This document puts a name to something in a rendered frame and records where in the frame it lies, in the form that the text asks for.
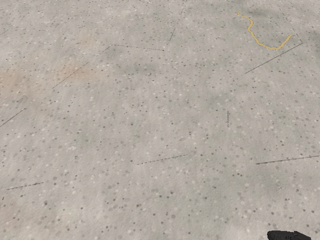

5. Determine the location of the right robot hand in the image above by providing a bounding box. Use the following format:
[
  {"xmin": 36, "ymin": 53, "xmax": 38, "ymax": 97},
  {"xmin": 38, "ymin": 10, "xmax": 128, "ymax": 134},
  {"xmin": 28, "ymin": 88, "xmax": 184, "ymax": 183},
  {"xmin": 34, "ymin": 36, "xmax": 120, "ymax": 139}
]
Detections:
[{"xmin": 267, "ymin": 230, "xmax": 311, "ymax": 240}]

